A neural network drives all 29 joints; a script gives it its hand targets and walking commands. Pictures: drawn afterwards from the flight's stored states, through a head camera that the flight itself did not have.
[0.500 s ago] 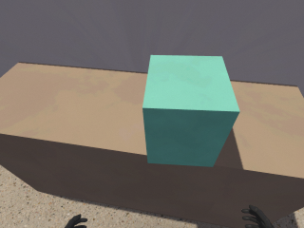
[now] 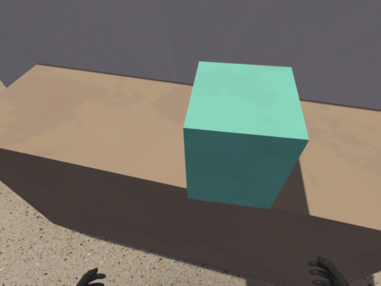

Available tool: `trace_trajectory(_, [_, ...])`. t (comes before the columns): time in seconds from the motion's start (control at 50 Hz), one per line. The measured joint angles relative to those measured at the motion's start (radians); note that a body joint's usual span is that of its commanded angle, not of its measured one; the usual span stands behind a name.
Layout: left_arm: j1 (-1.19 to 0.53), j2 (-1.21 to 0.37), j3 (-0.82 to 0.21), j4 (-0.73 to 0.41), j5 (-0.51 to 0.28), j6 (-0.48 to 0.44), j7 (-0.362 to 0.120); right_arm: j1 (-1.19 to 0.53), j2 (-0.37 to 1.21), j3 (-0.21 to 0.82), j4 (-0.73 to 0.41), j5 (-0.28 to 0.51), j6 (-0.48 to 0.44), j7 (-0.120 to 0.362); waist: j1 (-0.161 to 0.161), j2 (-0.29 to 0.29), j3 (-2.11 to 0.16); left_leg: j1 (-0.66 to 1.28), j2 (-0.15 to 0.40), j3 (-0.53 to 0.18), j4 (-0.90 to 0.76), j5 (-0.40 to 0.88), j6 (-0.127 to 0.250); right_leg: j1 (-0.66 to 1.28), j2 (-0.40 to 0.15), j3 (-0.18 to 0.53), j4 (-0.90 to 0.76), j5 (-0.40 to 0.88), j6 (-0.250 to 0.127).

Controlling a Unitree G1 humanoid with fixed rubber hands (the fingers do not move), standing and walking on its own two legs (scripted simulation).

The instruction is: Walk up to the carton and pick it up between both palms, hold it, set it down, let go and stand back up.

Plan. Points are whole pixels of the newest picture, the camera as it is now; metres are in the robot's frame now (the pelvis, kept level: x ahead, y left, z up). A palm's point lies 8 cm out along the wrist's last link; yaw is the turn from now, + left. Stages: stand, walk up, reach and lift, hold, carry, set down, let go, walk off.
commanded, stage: walk up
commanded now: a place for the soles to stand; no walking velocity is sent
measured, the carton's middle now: (235, 137) +0.42 -0.06 +0.08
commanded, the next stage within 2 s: reach and lift in 0.36 s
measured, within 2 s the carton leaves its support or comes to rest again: neither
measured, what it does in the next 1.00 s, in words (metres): stands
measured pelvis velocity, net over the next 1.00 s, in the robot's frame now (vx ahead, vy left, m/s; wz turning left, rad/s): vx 0.04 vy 0.00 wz -0.14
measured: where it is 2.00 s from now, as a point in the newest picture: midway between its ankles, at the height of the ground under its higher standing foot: outside the picture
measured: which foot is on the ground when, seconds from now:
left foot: down 0.00-1.00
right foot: down 0.00-1.00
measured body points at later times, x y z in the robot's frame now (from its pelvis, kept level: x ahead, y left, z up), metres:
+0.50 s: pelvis -0.01 -0.01 -0.01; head +0.01 +0.00 +0.44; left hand +0.16 +0.27 -0.09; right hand +0.15 -0.28 -0.10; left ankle +0.02 +0.13 -0.73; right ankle +0.02 -0.11 -0.73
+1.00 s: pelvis +0.04 +0.00 +0.02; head +0.04 +0.02 +0.47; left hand +0.23 +0.22 -0.03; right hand +0.20 -0.26 -0.03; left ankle +0.02 +0.13 -0.73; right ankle +0.03 -0.11 -0.73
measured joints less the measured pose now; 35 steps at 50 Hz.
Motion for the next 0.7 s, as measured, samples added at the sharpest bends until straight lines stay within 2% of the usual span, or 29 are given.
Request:
trace_trajectory(0.36, [-0.012, 0.014, 0.007, 0.0, 0.002, 0.011, -0.005, 0.016, -0.01, -0.006, -0.018, 0.0, 0.002, -0.004, 0.003, 0.001, 0.004, -0.02, -0.012, -0.031, 0.026, -0.005, -0.007, -0.009, -0.013, -0.029, 0.034, -0.022, -0.007])
trace_trajectory(0.44, [-0.025, 0.01, 0.049, -0.101, 0.007, 0.143, 0.041, -0.154, 0.033, -0.06, 0.254, -0.054, -0.169, 0.025, 0.005, -0.001, 0.013, -0.043, 0.039, 0.024, 0.078, -0.038, -0.027, -0.056, 0.048, 0.049, 0.072, -0.024, -0.021])
trace_trajectory(0.5, [-0.08, -0.004, 0.084, -0.14, 0.018, 0.196, 0.046, -0.215, 0.07, -0.06, 0.329, -0.075, -0.246, 0.031, 0.001, -0.006, 0.042, -0.002, 0.07, 0.053, 0.065, -0.041, -0.033, -0.028, 0.08, 0.077, 0.05, -0.011, -0.031])
trace_trajectory(0.56, [-0.119, -0.013, 0.101, -0.181, 0.016, 0.224, 0.043, -0.202, 0.101, -0.031, 0.288, -0.063, -0.27, 0.023, -0.005, -0.03, 0.061, 0.084, 0.082, 0.078, -0.021, -0.012, -0.034, 0.04, 0.095, 0.098, -0.019, 0.016, -0.036])
trace_trajectory(0.7, [-0.137, -0.051, 0.104, -0.221, 0.006, 0.265, 0.04, -0.141, 0.089, 0.001, 0.126, -0.025, -0.199, 0.025, 0.007, -0.054, 0.042, 0.222, 0.09, 0.122, -0.202, 0.05, -0.029, 0.147, 0.111, 0.136, -0.163, 0.071, -0.033])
